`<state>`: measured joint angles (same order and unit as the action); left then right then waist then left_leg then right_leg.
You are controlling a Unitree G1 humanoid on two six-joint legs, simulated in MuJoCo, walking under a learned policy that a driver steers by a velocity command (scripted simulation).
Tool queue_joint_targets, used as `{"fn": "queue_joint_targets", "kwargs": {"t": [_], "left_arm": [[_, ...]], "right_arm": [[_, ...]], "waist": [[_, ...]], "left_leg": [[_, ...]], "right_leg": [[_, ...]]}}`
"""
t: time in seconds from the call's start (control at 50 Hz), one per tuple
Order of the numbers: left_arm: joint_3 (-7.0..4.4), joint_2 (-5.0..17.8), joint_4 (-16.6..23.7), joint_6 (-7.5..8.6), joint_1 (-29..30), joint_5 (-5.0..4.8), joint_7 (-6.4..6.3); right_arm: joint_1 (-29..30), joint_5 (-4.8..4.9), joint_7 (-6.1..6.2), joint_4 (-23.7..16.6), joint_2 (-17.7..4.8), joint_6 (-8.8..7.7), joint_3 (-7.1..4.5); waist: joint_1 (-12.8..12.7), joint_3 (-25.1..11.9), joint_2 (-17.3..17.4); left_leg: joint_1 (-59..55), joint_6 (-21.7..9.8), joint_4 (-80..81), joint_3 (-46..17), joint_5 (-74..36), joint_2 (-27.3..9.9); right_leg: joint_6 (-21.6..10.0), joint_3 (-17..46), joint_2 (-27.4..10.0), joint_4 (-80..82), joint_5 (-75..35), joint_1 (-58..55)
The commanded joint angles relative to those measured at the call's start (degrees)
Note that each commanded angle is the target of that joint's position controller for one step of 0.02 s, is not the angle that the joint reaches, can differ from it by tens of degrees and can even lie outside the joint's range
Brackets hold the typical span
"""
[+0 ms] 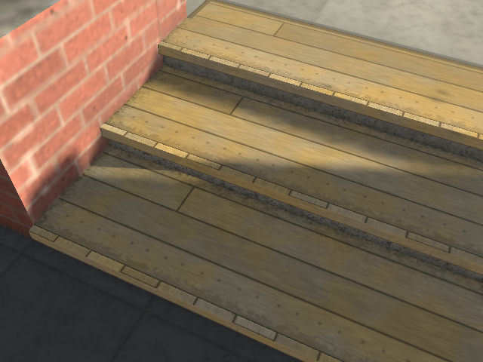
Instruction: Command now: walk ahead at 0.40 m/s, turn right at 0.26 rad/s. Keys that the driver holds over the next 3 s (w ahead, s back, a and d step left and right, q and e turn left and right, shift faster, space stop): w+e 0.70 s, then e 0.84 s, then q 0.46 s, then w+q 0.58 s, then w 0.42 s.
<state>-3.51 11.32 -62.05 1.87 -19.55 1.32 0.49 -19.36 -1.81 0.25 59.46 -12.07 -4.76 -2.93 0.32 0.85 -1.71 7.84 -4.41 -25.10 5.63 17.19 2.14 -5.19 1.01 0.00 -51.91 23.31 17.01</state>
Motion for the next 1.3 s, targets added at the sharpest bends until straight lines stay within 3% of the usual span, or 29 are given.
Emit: {"fn": "queue_joint_targets", "kwargs": {"t": [0.02,0.06,0.08,0.1,0.18,0.2,0.24,0.3,0.34,0.36,0.38,0.4,0.42,0.46,0.56,0.7,0.76,0.82,0.84,0.88,0.9,0.92,0.94,0.96,1.0,1.02,1.1,1.16,1.3], "left_arm": [[-0.56,2.82,4.92,1.57,6.54,0.04,1.07],[-0.59,2.26,4.93,0.90,6.87,0.48,1.43],[-1.60,4.43,5.51,2.16,8.12,-6.02,0.27],[-1.31,4.28,6.41,2.70,10.25,-6.43,0.10],[0.08,0.99,12.13,3.16,22.01,-3.56,1.34],[1.26,-1.37,12.73,1.34,23.90,2.00,2.11],[1.65,-1.58,13.37,0.04,21.76,1.19,2.28],[0.24,3.69,10.45,0.08,9.11,1.13,1.31],[-1.91,8.21,6.44,0.46,-4.05,1.73,0.70],[-3.43,12.23,5.95,0.47,-6.34,1.79,0.01],[-4.24,18.07,8.09,0.35,-1.78,2.28,0.11],[-4.31,16.56,8.42,-0.26,-1.16,-0.13,0.08],[-3.28,12.50,8.97,-0.32,2.75,-0.56,-0.23],[-1.98,8.09,9.94,0.24,6.59,-0.62,-0.59],[-1.76,9.35,9.46,2.29,2.09,-0.95,-0.87],[-0.40,8.70,7.18,2.88,-13.82,-0.14,-2.06],[0.15,9.16,6.21,2.60,-15.03,-0.22,-2.71],[-0.18,9.83,9.22,1.18,-9.51,-0.96,-3.29],[-0.16,9.71,10.72,0.59,-5.43,-0.91,-2.86],[-1.61,13.51,12.16,1.40,-3.61,-1.18,-1.98],[-2.68,14.88,13.30,2.71,0.97,-2.73,-1.31],[-1.61,6.35,16.26,3.61,-1.05,-2.36,-0.65],[-1.92,7.69,18.73,3.36,-8.42,-1.82,-0.50],[-2.60,8.96,17.16,1.96,-9.19,-0.13,-0.80],[-2.30,6.44,17.00,-0.99,-5.37,1.90,-0.68],[0.68,2.00,17.53,0.60,-4.16,0.50,2.24],[1.37,5.02,21.22,2.27,0.99,0.79,4.85],[0.68,8.08,21.66,1.72,4.35,0.00,4.07],[0.99,6.84,23.14,1.31,10.86,2.05,4.33]], "right_arm": [[-4.80,0.11,0.80,-0.54,-4.63,-0.92,-0.36],[-6.46,0.36,1.12,0.30,-3.61,-1.50,0.27],[-6.89,2.68,1.15,0.55,-5.97,-1.80,-0.69],[-7.37,2.56,1.20,0.75,-5.98,-1.82,-0.54],[-4.06,1.13,2.24,-0.59,-7.04,-1.48,-0.11],[-6.96,0.62,1.93,1.28,-1.49,-1.77,1.49],[-10.63,0.54,2.06,2.52,-3.41,-2.17,1.39],[-5.85,0.78,2.68,0.43,-8.68,-2.30,0.29],[-0.74,1.23,1.70,-1.99,-10.42,-1.81,-0.53],[0.22,0.63,0.93,-3.10,-7.97,-1.71,-0.39],[-6.78,1.47,0.45,-6.42,-2.21,-1.92,0.61],[-2.81,0.78,-0.09,-7.79,-5.30,-2.07,0.24],[1.69,0.53,-0.39,-9.32,-6.38,-2.37,0.01],[3.45,-0.58,-0.41,-9.83,-6.32,-1.69,-0.30],[5.37,-1.88,-1.18,-13.14,-2.82,2.34,0.46],[27.31,-2.68,-0.15,-26.09,0.61,2.82,2.86],[33.12,-2.53,-0.16,-32.23,0.69,2.54,4.61],[28.15,-0.70,-0.63,-33.31,0.64,3.60,5.18],[21.24,-0.21,-0.18,-31.37,1.01,3.95,5.30],[3.75,1.42,1.29,-27.57,-5.43,3.70,2.39],[-6.06,0.40,1.63,-24.46,-8.37,2.50,0.96],[-6.25,-0.68,2.28,-23.09,-13.06,1.24,-0.05],[-3.05,-0.11,2.10,-24.13,-14.85,2.11,-0.86],[3.49,1.16,1.55,-25.56,-9.93,2.40,-0.31],[11.44,0.42,2.70,-25.21,-0.41,2.87,1.57],[11.87,-1.06,0.14,-22.17,3.04,0.24,3.05],[12.43,-1.22,2.06,-16.09,-0.56,-2.30,0.82],[13.61,-1.68,1.34,-16.57,-3.64,-3.21,-0.06],[14.24,-0.53,1.62,-18.02,-7.96,-5.19,-1.12]], "waist": [[1.00,6.56,4.40],[0.72,4.82,5.26],[1.77,3.09,8.05],[1.88,2.68,6.85],[2.28,6.53,4.86],[2.19,9.56,3.54],[1.79,8.23,7.13],[-5.48,0.36,9.36],[-11.93,-5.90,8.43],[-12.46,-7.14,0.69],[-3.48,-12.28,-9.83],[-5.49,-13.79,-3.53],[-3.78,-4.50,0.05],[0.16,1.36,5.30],[1.71,-0.13,2.60],[-5.89,3.24,-0.33],[-6.00,4.56,0.00],[-3.69,-0.08,-1.63],[0.36,-4.98,-3.66],[7.86,-14.19,-11.24],[13.92,-17.49,-7.61],[8.80,-21.11,12.11],[2.14,-30.29,21.52],[-1.14,-26.88,13.03],[-4.03,-9.55,2.64],[-0.73,-6.21,12.02],[-2.48,-7.15,2.17],[-1.80,-8.20,3.72],[0.47,-5.48,4.35]], "left_leg": [[-11.46,-4.44,18.51,-19.40,0.07,-18.19],[-12.63,-2.93,16.79,-11.73,-15.80,-15.97],[-18.09,-2.67,14.71,-10.15,-23.87,-16.24],[-19.82,-2.43,14.39,-8.65,-27.57,-16.73],[-8.31,-0.96,17.79,0.21,-31.27,-13.36],[-2.26,-1.22,18.74,3.75,-34.26,-11.43],[-2.29,-1.30,13.93,5.63,-47.75,-12.22],[-7.66,-0.52,-2.73,6.99,-71.31,-15.42],[-2.27,-0.79,-25.27,6.75,-57.99,-14.66],[10.35,0.41,-46.78,6.30,-18.25,-8.45],[28.02,2.04,-65.89,-0.99,15.06,-0.51],[32.96,1.82,-65.39,-9.19,8.23,-2.44],[35.81,1.82,-61.59,-8.74,3.23,-5.02],[31.43,2.82,-55.19,-8.40,-0.59,-7.76],[33.77,6.47,-54.92,-5.67,-4.28,-9.10],[76.79,5.77,-83.27,-4.25,8.65,-8.82],[74.37,4.54,-72.86,-2.38,11.50,-7.07],[44.25,2.38,-46.02,-0.11,1.79,-4.47],[29.70,0.76,-40.84,1.97,-0.85,-0.67],[9.93,-0.67,-29.32,-2.35,-4.18,1.02],[-1.10,-1.48,-15.47,-6.20,-15.00,-1.13],[-14.99,-6.13,-8.70,-25.78,-42.61,-18.85],[-14.25,-11.34,-4.34,-46.97,-71.28,-29.53],[-9.13,-11.70,-5.91,-41.90,-62.64,-27.58],[6.90,-9.34,-3.19,-29.44,-22.12,-21.30],[14.72,-10.34,1.58,-22.53,-12.38,-17.70],[13.18,-9.69,9.98,-14.27,-5.23,-16.39],[12.13,-10.30,13.08,-7.51,-6.32,-17.48],[6.35,-7.53,15.54,3.59,-6.88,-18.68]], "right_leg": [[-1.07,2.28,-3.57,-8.33,-6.96,23.66],[-0.03,0.08,-2.84,-8.93,-10.48,23.45],[-0.20,4.91,-4.28,-8.39,-11.82,27.77],[0.03,4.70,-3.87,-7.27,-13.08,30.44],[1.78,-2.68,-2.82,7.44,-22.09,24.10],[2.40,-10.62,-0.29,10.73,-22.36,18.68],[0.49,-12.69,1.11,11.42,-22.46,11.29],[-4.42,-11.71,4.55,11.45,-17.01,1.12],[-7.81,-8.80,5.77,20.66,-17.58,-14.18],[-10.74,2.07,-2.43,23.02,-17.32,-23.37],[-20.11,32.05,-18.44,24.53,-36.28,-33.20],[-21.92,36.86,-19.07,34.29,-15.82,-29.89],[-19.15,32.81,-17.58,38.28,-3.00,-21.22],[-14.44,24.96,-12.82,40.84,-10.24,-8.77],[-12.16,15.20,-6.00,37.90,-27.29,-2.31],[-14.55,29.30,-9.49,35.51,-11.07,-19.72],[-10.96,26.10,-6.81,36.25,-22.94,-16.99],[-7.58,17.19,-5.69,42.14,-53.43,-11.15],[-5.26,11.25,-2.39,37.49,-75.74,-7.41],[-1.45,15.96,-4.73,20.41,-93.96,-11.97],[1.40,14.83,-2.36,7.04,-82.83,-11.19],[4.45,8.49,9.38,-16.50,-12.40,3.75],[5.28,11.08,11.96,-36.00,1.81,8.24],[5.22,9.91,8.16,-39.37,-0.34,9.61],[5.54,3.57,2.65,-39.39,-2.40,16.51],[3.28,11.91,0.21,-41.61,-7.45,20.98],[0.91,10.86,-1.79,-33.62,-12.96,26.77],[5.47,8.34,-2.18,-32.78,-11.01,27.13],[8.82,0.77,-7.26,-11.06,-9.42,20.41]]}}
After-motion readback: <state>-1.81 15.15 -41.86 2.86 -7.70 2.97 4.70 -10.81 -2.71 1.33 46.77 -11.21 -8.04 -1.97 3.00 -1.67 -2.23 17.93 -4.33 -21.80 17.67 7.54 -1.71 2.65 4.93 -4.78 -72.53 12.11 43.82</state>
